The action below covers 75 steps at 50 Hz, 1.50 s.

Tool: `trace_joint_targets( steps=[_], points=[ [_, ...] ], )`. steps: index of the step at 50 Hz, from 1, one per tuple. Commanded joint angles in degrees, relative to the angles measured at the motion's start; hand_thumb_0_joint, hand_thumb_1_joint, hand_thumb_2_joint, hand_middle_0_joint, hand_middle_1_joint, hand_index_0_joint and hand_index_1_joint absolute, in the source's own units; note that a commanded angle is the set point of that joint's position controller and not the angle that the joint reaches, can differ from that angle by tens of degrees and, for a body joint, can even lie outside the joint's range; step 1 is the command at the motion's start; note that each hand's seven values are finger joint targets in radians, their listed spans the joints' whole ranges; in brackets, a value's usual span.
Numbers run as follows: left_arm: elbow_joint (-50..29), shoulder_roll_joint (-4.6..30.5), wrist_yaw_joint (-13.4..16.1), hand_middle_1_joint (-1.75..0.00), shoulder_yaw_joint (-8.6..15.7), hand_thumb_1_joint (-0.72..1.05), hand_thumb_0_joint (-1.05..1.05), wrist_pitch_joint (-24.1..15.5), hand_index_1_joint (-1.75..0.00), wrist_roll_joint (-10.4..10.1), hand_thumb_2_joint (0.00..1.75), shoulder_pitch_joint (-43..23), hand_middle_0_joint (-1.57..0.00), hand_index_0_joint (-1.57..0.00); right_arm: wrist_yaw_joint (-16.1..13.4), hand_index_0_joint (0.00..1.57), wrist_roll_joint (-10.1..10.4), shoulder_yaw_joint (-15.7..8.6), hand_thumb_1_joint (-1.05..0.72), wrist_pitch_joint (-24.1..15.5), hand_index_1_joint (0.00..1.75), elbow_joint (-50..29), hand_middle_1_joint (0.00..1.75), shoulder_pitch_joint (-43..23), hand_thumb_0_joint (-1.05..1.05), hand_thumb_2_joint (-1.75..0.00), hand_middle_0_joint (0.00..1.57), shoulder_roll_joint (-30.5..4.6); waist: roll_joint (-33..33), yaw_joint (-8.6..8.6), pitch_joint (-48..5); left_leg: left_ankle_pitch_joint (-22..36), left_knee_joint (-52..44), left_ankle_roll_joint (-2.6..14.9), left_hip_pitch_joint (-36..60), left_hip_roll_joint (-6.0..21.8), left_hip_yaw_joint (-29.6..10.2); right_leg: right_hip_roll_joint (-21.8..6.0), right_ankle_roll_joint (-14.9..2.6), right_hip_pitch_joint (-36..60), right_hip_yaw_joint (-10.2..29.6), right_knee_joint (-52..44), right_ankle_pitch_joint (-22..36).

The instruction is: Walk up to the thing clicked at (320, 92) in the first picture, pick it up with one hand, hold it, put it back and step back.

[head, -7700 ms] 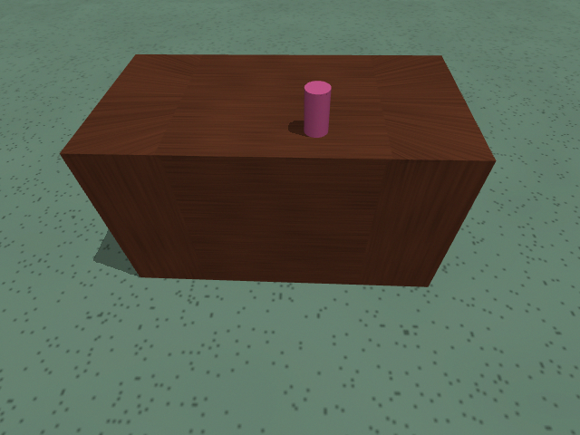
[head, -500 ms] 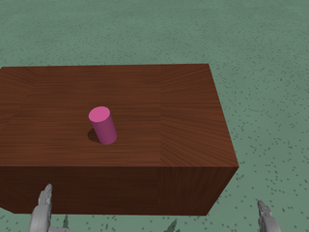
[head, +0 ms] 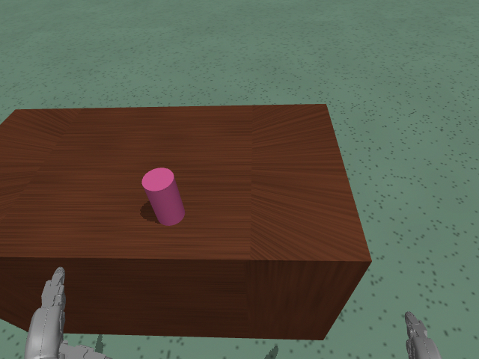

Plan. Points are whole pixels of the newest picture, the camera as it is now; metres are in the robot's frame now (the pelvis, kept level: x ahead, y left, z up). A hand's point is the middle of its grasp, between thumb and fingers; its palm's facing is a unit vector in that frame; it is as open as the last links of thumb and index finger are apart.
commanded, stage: rise first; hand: left
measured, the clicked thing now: (165, 197) +0.48 +0.23 -0.06
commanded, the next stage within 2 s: go down in 0.26 s
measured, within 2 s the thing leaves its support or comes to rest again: neither
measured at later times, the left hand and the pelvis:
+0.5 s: hand (76, 324) +0.17 +0.28 +0.02, palm faces +0.36 -0.86 -0.36, open 17.6 cm; pelvis -0.02 +0.00 +0.00, yaw +1 degrees
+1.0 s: hand (61, 247) +0.29 +0.35 +0.04, palm faces +0.24 -0.97 -0.09, open 17.5 cm; pelvis -0.02 +0.01 -0.02, yaw +0 degrees
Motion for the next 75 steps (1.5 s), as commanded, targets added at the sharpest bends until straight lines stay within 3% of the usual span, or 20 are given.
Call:
trace_joint_targets(
  steps=[1,3,5,14,16,18,19,20,24,27,29,30,35,38,46,51,55,57,65,75],
  points=[
    [-11.17,11.28,0.42,-0.05,6.26,-0.58,0.0,-4.08,-0.06,-0.15,0.04,-2.69,-0.05,-0.05,-0.05,0.05,0.02,-1.57,0.52,-2.87,0.05,-7.55,0.05,-3.7,0.0,-0.05,0.05,-6.64,-0.4,0.3,-3.68,11.01,-3.35,1.58,2.14,-1.52,3.36,1.53,-1.35,-1.89,-2.98,-4.11,11.46],
    [-12.17,12.43,0.51,-0.05,7.25,-0.59,0.0,-4.72,-0.06,-0.2,0.05,-2.99,-0.05,-0.05,-0.43,0.05,-0.13,-4.52,0.51,-3.03,0.05,-8.46,0.05,-4.02,0.0,-0.05,0.05,-9.91,-1.23,-0.39,-4.82,11.31,-3.23,1.65,3.09,-1.62,3.27,1.4,-1.22,-1.89,-2.84,-4.07,11.97],
    [-13.32,11.87,0.3,-0.05,7.14,-0.59,0.0,-5.03,-0.06,-0.14,0.05,-3.22,-0.05,-0.04,-0.01,0.05,-0.14,-1.42,0.51,-3.19,0.05,-7.81,0.05,-3.66,0.0,-0.05,0.05,-6.16,-0.97,0.22,-4.89,11.52,-2.93,1.9,2.9,-1.85,3.41,1.04,-1.0,-1.47,-2.69,-4.37,12.39],
    [-15.4,12.64,0.55,-0.06,7.87,-0.61,0.0,-6.63,-0.07,0.01,0.06,-3.77,-0.06,-0.05,-0.29,0.05,-0.22,-1.73,0.5,-3.77,0.05,-6.68,0.05,-5.12,0.0,-0.06,0.05,-6.62,0.48,0.4,-4.92,10.16,-3.84,1.75,2.97,-1.72,3.04,1.22,-1.38,-1.8,-2.96,-4.11,10.74],
    [-14.42,13.5,0.52,-0.05,8.92,-0.6,0.0,-6.93,-0.06,-0.05,0.07,-3.57,-0.05,-0.04,-0.68,0.05,-0.45,-3.92,0.51,-3.96,0.05,-6.23,0.05,-4.23,0.0,-0.06,0.05,-9.11,-1.17,-0.31,-4.32,9.25,-3.64,1.92,3.13,-1.91,3.12,1.08,-1.03,-2.81,-2.76,-4.61,10.02],
    [-15.8,12.65,0.44,-0.05,8.26,-0.6,0.0,-7.12,-0.06,0.03,0.07,-4.16,-0.05,-0.04,-0.41,0.05,-0.31,-1.93,0.51,-4.3,0.05,-6.51,0.05,-5.54,0.0,-0.06,0.05,-6.55,0.63,0.1,-4.87,9.1,-3.92,1.86,3.26,-1.86,3.09,1.08,-1.3,-2.13,-2.8,-4.45,9.82],
    [-15.93,13.59,0.68,-0.07,9.18,-0.61,0.0,-7.44,-0.06,0.01,0.0,-4.24,-0.07,-0.08,-0.62,0.05,-0.37,-3.61,0.51,-4.49,0.05,-8.35,0.05,-6.22,0.0,-0.05,0.05,-8.77,-0.55,0.0,-5.22,9.24,-4.07,1.82,3.27,-1.75,2.91,1.23,-1.33,-2.05,-2.94,-4.48,9.73],
    [-15.94,6.83,-0.79,-0.08,6.76,-0.61,0.0,-8.47,-0.08,-0.33,0.03,-4.43,-0.07,-0.07,0.25,0.05,-1.19,-2.11,0.5,-4.67,0.05,-8.71,0.05,-7.76,0.0,-0.05,0.05,-7.1,-2.94,-0.56,-5.78,8.4,-1.16,1.82,0.57,-1.89,2.66,1.53,-0.89,-2.89,-2.63,-3.15,8.7],
    [-12.52,14.34,-2.1,-0.09,12.42,-0.61,0.0,-9.26,-0.08,-0.54,0.02,-8.68,-0.07,-0.08,0.47,0.05,-1.0,-3.47,0.51,-4.55,0.05,-8.96,0.05,-5.85,0.0,-0.05,0.05,-8.68,-2.34,-1.27,-4.69,3.89,-0.76,1.81,-1.2,-2.11,2.62,1.41,-0.89,-5.09,-2.29,-3.06,4.58],
    [-9.75,15.94,-3.88,-0.09,14.9,-0.61,0.0,-10.78,-0.09,-2.44,0.04,-15.13,-0.06,-0.07,0.6,0.05,-0.84,-3.23,0.53,-4.52,0.05,-7.09,0.05,-5.95,0.0,-0.04,0.05,-7.89,-1.79,-1.53,-5.36,2.96,0.52,1.88,-2.7,-2.17,2.41,1.04,-0.81,-6.73,-2.05,-1.79,4.44],
    [-7.67,16.73,-5.75,-0.09,14.82,-0.61,0.0,-11.95,-0.08,-3.56,0.05,-20.31,-0.06,-0.07,0.62,0.05,-0.66,-1.88,0.53,-4.56,0.05,-5.2,0.05,-5.26,0.0,-0.04,0.05,-6.21,-0.22,-2.03,-5.53,2.38,1.49,1.89,-3.68,-2.28,2.24,0.72,-0.89,-7.96,-1.79,-0.97,4.22],
    [-5.59,18.89,-6.75,-0.09,16.31,-0.61,0.0,-12.4,-0.08,-4.15,0.04,-22.8,-0.06,-0.07,0.23,0.05,-0.63,-3.87,0.52,-5.1,0.05,-7.54,0.05,-6.49,0.0,-0.05,0.05,-9.03,-1.74,-3.14,-7.74,3.5,2.2,2.06,-3.15,-2.07,2.02,0.71,-0.79,-7.94,-1.69,-0.4,5.7],
    [4.73,21.97,-14.5,-0.07,16.82,-0.56,0.0,-15.02,-0.06,-7.89,0.05,-34.16,-0.04,-0.06,-0.34,0.05,0.01,-0.28,0.53,-5.75,0.05,-5.56,0.05,-7.27,0.0,-0.05,0.05,-6.23,0.62,-3.48,-10.7,3.03,4.63,2.28,-5.05,-2.08,1.23,0.35,-1.16,-10.08,-1.23,2.19,5.68],
    [10.61,26.98,-18.78,-0.07,19.0,-0.56,0.0,-15.6,-0.06,-9.59,0.05,-38.9,-0.05,-0.06,-0.8,0.05,0.14,-1.69,0.53,-5.77,0.05,-4.43,0.05,-5.88,0.0,-0.05,0.05,-9.08,3.77,-3.54,-11.73,2.72,4.67,1.97,-5.85,-1.85,0.84,0.88,-1.69,-11.02,-1.53,3.4,5.39],
    [23.41,30.6,-27.08,-0.06,21.91,-0.56,0.0,-15.78,-0.05,-13.18,0.06,-41.5,-0.05,-0.05,-0.83,0.05,0.12,1.83,0.53,-6.52,0.05,-8.53,0.05,-5.26,0.0,-0.05,0.05,-7.31,2.8,-2.23,-15.0,5.09,7.2,1.91,-9.21,-1.68,0.76,1.58,-2.03,-12.05,-1.71,5.85,6.91],
    [20.11,31.93,-28.54,-0.05,23.18,-0.56,0.0,-15.95,-0.05,-13.61,0.06,-43.23,-0.05,-0.05,-0.96,0.05,-0.41,0.95,0.53,-7.27,0.05,-12.98,0.05,-4.32,0.0,-0.05,0.05,-9.39,5.31,-1.67,-21.43,15.47,9.32,0.82,-5.3,-0.26,-0.19,2.27,-2.15,-12.51,-2.14,8.36,12.28],
    [16.41,31.93,-28.79,-0.05,22.93,-0.55,0.0,-16.37,-0.06,-13.74,0.07,-47.35,-0.05,-0.05,-1.15,0.05,-0.6,1.58,0.53,-7.37,0.05,-11.94,0.05,-2.97,0.0,-0.05,0.05,-8.12,4.28,-2.08,-22.67,13.61,10.56,1.34,-6.18,-0.65,0.14,2.12,-1.89,-13.17,-1.56,8.71,12.14],
    [22.51,33.02,-28.6,-0.04,24.42,-0.56,0.0,-15.47,-0.05,-12.95,0.07,-41.56,-0.05,-0.05,-1.63,0.05,-0.72,-0.27,0.53,-7.49,0.05,-12.38,0.05,-0.92,0.0,-0.05,0.05,-10.45,3.87,-2.99,-21.26,16.27,11.12,1.2,-5.69,-0.31,0.0,2.33,-1.8,-13.94,-1.86,9.13,13.59],
    [18.94,34.67,-30.54,-0.05,24.88,-0.58,0.0,-15.91,-0.06,-13.73,0.08,-48.84,-0.05,-0.05,-1.1,0.05,-0.62,0.81,0.53,-8.26,0.05,-12.06,0.05,0.02,0.0,-0.05,0.05,-9.06,5.13,-3.5,-20.57,13.87,12.36,1.28,-8.02,-0.23,-0.09,2.24,-1.85,-16.63,-1.89,10.69,11.61],
    [30.35,41.16,-37.86,-0.06,26.29,-0.61,0.0,-16.3,-0.07,-15.41,0.08,-57.66,-0.05,-0.05,-1.52,0.05,-0.62,3.47,0.54,-10.56,0.05,-12.81,0.05,-0.67,0.0,-0.05,0.05,-9.0,5.07,-5.97,-20.92,3.78,15.12,2.01,-12.85,-1.07,-0.34,2.04,-1.66,-22.92,-1.59,13.17,5.61]
  ],
)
